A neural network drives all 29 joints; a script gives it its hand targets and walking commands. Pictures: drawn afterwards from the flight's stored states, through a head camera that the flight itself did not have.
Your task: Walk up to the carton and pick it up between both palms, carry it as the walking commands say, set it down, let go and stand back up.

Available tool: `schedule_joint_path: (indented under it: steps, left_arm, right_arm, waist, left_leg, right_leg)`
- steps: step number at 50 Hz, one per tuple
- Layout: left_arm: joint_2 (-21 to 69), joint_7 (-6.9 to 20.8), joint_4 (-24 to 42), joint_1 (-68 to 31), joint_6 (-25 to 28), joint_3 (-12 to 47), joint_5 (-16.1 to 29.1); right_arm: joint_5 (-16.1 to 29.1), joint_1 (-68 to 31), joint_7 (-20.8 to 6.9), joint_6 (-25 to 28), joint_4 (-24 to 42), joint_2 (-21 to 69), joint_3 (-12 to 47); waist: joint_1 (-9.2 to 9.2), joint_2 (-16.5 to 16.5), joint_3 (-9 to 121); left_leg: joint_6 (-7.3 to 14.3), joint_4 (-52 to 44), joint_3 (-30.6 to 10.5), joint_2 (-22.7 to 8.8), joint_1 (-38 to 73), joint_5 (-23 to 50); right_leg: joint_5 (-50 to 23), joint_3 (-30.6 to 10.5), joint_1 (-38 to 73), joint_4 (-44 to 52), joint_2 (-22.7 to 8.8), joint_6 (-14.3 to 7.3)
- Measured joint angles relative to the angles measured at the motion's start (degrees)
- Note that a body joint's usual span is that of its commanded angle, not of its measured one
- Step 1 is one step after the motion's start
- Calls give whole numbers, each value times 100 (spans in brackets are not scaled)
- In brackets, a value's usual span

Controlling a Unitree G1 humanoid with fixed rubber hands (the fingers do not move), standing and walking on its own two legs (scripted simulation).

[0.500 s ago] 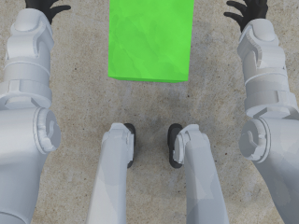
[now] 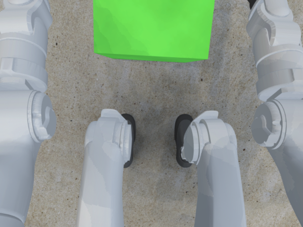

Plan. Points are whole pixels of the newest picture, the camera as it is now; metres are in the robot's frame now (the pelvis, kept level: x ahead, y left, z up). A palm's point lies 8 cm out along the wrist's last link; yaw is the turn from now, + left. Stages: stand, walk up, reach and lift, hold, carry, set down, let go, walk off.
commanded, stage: reach and lift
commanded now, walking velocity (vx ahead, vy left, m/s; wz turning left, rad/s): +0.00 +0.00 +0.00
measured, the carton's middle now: (152, 4) +0.57 +0.03 -0.30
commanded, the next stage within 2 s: none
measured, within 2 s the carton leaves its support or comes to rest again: leaves its support in 1.94 s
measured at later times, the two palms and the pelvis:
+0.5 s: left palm (63, 2) +0.55 +0.24 -0.23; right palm (235, 11) +0.55 -0.16 -0.24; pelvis +0.00 +0.00 -0.07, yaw +0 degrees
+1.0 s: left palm (73, 1) +0.55 +0.21 -0.23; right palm (226, 10) +0.55 -0.14 -0.23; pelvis -0.01 +0.00 -0.06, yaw +1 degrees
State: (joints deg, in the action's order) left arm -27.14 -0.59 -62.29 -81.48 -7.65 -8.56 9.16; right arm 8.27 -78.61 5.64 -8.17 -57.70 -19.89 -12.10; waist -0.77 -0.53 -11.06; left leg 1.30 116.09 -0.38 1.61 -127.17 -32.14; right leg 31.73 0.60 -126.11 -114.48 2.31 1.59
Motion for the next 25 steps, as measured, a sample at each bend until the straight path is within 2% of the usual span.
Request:
schedule_joint_path:
  steps: [13,25]
  left_arm:
    - [-107,-120,-472,-485,275,302,280]
    - [-118,-265,-538,-630,369,433,494]
  right_arm:
    - [315,-510,78,252,-520,-82,369]
    - [548,-591,190,310,-469,-147,638]
  waist:
    - [-28,-65,-1023]
    - [-19,0,-1542]
  left_leg:
    - [-16,979,3,-48,-295,-146]
    - [60,1431,74,-119,-195,-268]
  right_leg:
    - [137,67,-306,-983,5,-31]
    - [261,59,-208,-1441,-19,-24]
